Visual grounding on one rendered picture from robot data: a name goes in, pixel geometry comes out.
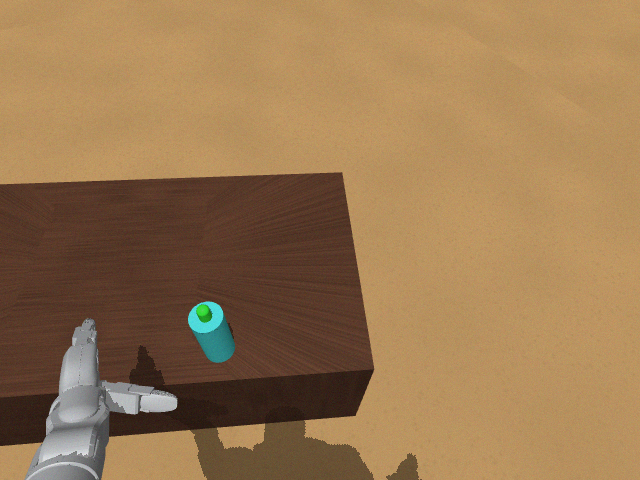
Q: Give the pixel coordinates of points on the left robot hand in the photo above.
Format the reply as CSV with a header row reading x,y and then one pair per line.
x,y
80,366

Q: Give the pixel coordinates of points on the bottle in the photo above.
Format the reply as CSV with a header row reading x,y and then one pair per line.
x,y
209,325

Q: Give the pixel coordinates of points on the left robot arm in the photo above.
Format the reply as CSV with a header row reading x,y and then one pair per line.
x,y
77,432

